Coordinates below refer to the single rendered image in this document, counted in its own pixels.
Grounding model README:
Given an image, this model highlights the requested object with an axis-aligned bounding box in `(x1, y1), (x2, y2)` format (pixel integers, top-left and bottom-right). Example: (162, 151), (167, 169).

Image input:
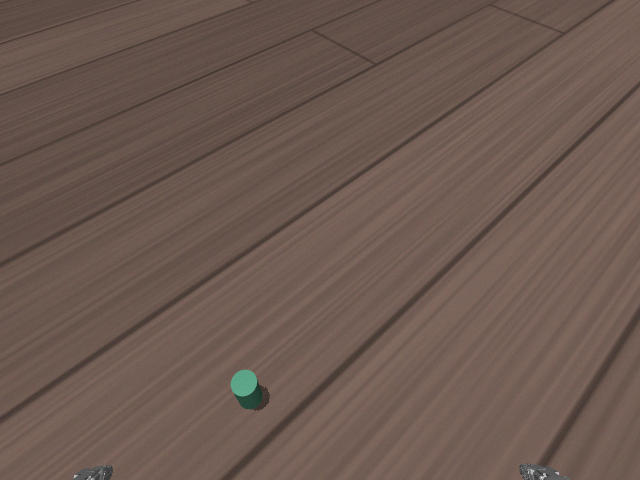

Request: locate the can
(231, 370), (262, 409)

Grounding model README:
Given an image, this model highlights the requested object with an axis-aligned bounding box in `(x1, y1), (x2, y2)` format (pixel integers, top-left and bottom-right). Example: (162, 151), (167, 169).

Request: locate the right robot hand
(519, 464), (571, 480)

